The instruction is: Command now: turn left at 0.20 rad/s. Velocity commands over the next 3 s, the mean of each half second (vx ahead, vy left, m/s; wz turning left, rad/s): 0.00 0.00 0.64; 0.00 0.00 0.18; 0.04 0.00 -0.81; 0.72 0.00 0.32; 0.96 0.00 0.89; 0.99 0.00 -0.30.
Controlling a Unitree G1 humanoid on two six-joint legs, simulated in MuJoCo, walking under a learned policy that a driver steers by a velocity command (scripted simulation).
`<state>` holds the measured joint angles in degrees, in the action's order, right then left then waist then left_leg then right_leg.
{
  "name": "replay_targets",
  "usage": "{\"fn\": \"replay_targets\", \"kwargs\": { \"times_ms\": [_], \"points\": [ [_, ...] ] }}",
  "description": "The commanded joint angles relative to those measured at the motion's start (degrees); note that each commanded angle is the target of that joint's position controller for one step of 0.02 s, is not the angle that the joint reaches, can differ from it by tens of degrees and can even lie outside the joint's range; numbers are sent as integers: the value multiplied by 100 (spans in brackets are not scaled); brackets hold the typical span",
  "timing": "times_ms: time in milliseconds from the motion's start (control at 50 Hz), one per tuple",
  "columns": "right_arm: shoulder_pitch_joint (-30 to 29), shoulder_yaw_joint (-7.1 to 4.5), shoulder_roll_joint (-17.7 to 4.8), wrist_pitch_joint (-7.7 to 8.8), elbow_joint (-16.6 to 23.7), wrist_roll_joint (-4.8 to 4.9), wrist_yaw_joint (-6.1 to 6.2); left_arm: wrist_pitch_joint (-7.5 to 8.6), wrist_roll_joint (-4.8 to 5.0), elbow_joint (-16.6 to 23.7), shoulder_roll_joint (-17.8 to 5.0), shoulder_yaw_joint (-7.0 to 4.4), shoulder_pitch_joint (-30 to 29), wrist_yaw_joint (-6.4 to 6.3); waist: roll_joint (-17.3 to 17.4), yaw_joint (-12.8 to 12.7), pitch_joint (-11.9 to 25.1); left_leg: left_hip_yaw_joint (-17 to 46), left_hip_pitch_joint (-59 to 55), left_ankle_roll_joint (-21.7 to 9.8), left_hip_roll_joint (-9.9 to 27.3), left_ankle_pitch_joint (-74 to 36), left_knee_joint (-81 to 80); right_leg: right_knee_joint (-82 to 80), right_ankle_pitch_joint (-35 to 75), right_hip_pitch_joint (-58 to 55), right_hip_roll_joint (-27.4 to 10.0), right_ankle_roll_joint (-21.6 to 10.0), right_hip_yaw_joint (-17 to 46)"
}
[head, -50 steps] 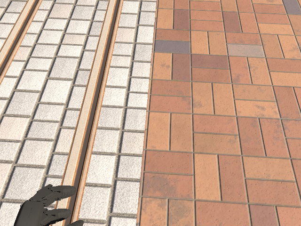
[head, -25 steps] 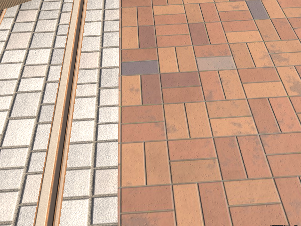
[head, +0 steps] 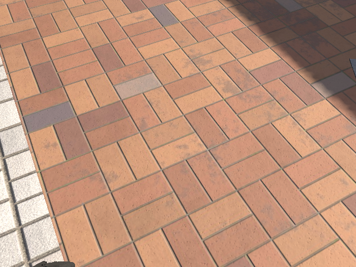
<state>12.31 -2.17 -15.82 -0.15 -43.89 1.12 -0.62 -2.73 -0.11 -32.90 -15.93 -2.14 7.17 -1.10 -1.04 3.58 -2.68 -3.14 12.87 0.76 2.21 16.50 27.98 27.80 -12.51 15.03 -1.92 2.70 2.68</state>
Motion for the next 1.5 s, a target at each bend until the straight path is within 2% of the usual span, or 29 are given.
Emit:
{"fn": "replay_targets", "kwargs": {
  "times_ms": [20,40,60,160,240,320,340,360,380,400,420,460,520,640,760,820,880,940,980,1020,1080,1140,1160,1180,1200,1220,1280,1400,1500],
  "points": [
    [94,-33,-471,294,389,-158,-158,-61,-145,211,-1519,-448,889,-215,-781,-341,1321,603,1545,-89,115,483,740,73,4489,-2875,-1605,-918,1022],
    [-103,-106,-676,276,446,10,-118,-74,-143,139,-1359,-475,741,-184,-1324,-567,1414,193,1719,146,-78,1716,1561,-250,3794,-2146,-2036,-1642,1270],
    [-264,-256,-1056,195,424,126,-50,-17,-180,210,-1161,-429,653,-149,-1121,-731,1080,289,1949,271,-51,2095,2793,-510,3430,-1771,-1991,-1851,1253],
    [232,-331,-641,-320,388,25,207,197,-89,125,-663,-316,-385,-166,-901,-211,364,291,1961,563,192,938,3684,-935,2157,-540,-1507,-1419,-95],
    [-53,-257,-461,-328,841,3,15,223,-42,-26,-804,-412,-402,-164,-771,-346,578,123,1458,384,386,459,2291,-784,2066,-757,-1678,-1371,-467],
    [302,-383,-638,-401,1011,25,-112,246,141,-175,-1012,-515,-437,-43,-656,-181,670,-279,746,-7,173,135,1202,-252,1922,-757,-1898,-1095,-695],
    [498,-446,-698,-410,973,20,-77,246,183,-247,-913,-504,-399,-18,-472,-86,650,-314,321,-178,6,-284,713,175,1469,-508,-1737,-832,-913],
    [810,-586,-1010,-385,908,-22,16,240,143,-399,-703,-472,-70,30,318,-33,606,181,-311,-477,-12,-1399,32,1186,545,14,-1263,-434,-1271],
    [989,-821,-1963,-320,1051,-21,148,233,-134,-124,-388,-363,-193,44,2366,-117,436,2631,-1253,-1352,1416,-3994,-442,3236,-2292,1954,-273,241,-1589],
    [1071,-739,-1901,-114,1194,-272,58,252,-148,150,-448,-344,-885,-18,1932,180,1053,3919,-1188,-2269,1930,-3476,-820,4354,-2989,2530,327,238,-173],
    [898,-684,-1716,41,1206,-281,3,268,-28,140,-622,-384,-1009,-53,1204,164,993,3506,-1253,-2167,1822,-2750,-951,4639,-2603,2753,209,76,184],
    [325,-585,-1360,86,1253,-18,99,317,-19,-21,-706,-431,-854,-127,547,-167,684,2888,-1018,-1590,1351,-1946,-887,4238,-1555,2788,7,-121,399],
    [-137,-476,-1147,-53,1459,-25,276,335,-42,-200,-679,-454,-577,-80,680,-403,815,2419,-611,-1328,886,-2109,-864,3814,-688,2187,207,-8,348],
    [-174,-505,-1249,-163,1548,-42,367,332,18,-421,-577,-392,-431,-33,824,-357,834,2589,-616,-1256,666,-1394,-727,2364,-312,1954,443,276,390],
    [-351,-99,-491,-133,1365,-294,189,339,22,-586,-431,-232,-197,87,912,-160,840,2228,81,-1270,742,-1686,-567,1540,-402,485,-105,183,47],
    [-502,-124,-706,-66,1191,-277,107,395,64,-529,-596,-238,-147,141,897,-295,423,1994,232,-1109,593,-1353,-455,308,152,-41,63,-42,-216],
    [-3,-255,-933,0,1159,-335,204,433,85,-361,-1460,-423,-154,123,-329,97,395,1217,22,-488,-334,-465,465,-29,2513,109,-491,-670,996],
    [-726,-261,-641,-21,1395,-207,319,411,87,-466,-1271,-439,396,74,-1352,-364,418,633,922,-40,-940,977,1663,-772,2126,-298,-1288,-1680,2845],
    [-877,-297,-571,-26,1483,-137,275,462,56,-493,-1336,-498,722,21,-1098,-561,652,1053,1744,48,-874,2128,2929,-772,2452,-1023,-1472,-1880,3184],
    [-807,-276,-421,11,1421,-104,222,380,217,-426,-1314,-557,404,-80,-669,-395,786,1131,1779,139,-656,1625,2339,-577,2261,-1189,-1057,-1458,2659],
    [-692,-254,-225,104,1286,-16,107,52,251,-260,-1238,-614,143,-168,-861,-406,958,841,920,271,-849,827,984,-520,2019,-834,-595,-1169,2462],
    [98,-399,-440,123,961,3,63,-26,334,-79,-1126,-598,-138,-138,-878,-74,1077,674,-523,153,-771,-502,-864,-297,965,-36,-248,-843,2467],
    [237,-507,-802,90,940,-46,116,-22,284,-100,-850,-524,134,-124,-268,-198,1116,1472,-1338,-157,136,-508,-1164,414,-575,822,175,-515,2083],
    [-167,-582,-1334,26,1102,-287,130,32,209,-29,-556,-466,478,-105,1549,-531,889,3294,-1271,-995,1591,-762,-1374,1774,-2210,2061,1036,-181,1094],
    [-403,-522,-1125,90,1249,-475,112,124,114,-68,-1059,-595,574,-93,1344,-579,644,3559,-691,-1417,2163,-1167,-1443,2945,-2223,2173,427,-7,1047],
    [-720,-420,-795,134,1325,-444,151,116,156,-206,-1348,-695,577,-76,827,-666,425,2855,-418,-1347,1863,-1269,-1347,3457,-1824,2073,257,60,885],
    [-903,-335,-601,161,1304,-213,318,6,153,-374,-1043,-638,702,-55,694,-604,227,1345,-563,-1007,1045,-1917,-1110,4199,-786,2345,58,285,523],
    [-90,-420,-877,2,1066,-271,387,28,192,188,-716,-424,-89,115,696,-62,387,651,-1563,-1430,1383,-3053,-1084,3408,-627,2738,-337,571,-43],
    [477,-509,-1109,203,840,-85,214,104,210,440,-632,-336,-518,221,508,224,211,1313,-1857,-1444,1839,1221,-2142,2849,-607,3111,-453,215,39]
  ]
}}
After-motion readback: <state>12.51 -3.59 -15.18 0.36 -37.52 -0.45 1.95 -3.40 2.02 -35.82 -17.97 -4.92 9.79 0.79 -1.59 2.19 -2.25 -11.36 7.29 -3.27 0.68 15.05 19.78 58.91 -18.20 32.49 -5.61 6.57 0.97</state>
